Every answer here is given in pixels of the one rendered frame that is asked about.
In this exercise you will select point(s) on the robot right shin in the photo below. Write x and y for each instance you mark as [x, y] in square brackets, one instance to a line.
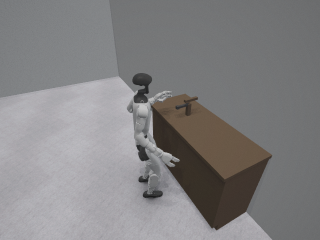
[153, 181]

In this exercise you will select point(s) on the left robot forearm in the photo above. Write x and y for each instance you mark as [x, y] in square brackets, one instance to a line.
[152, 101]

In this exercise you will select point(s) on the robot left upper arm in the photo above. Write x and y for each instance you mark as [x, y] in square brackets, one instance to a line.
[129, 107]

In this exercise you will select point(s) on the tap lever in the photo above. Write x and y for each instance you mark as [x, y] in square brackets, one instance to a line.
[181, 106]

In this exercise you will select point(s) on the robot right foot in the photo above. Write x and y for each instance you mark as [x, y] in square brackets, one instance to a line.
[155, 194]

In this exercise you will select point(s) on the right robot forearm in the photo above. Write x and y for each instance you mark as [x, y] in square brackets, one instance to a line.
[144, 142]

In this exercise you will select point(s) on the robot right hand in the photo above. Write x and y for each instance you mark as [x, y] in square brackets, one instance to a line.
[167, 157]

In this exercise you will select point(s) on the counter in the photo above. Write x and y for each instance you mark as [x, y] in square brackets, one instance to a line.
[219, 167]

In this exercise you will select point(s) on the robot left hand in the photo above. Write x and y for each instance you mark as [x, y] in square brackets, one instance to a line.
[159, 98]

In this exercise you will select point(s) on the robot right upper arm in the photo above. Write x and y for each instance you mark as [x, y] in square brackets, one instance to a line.
[141, 116]

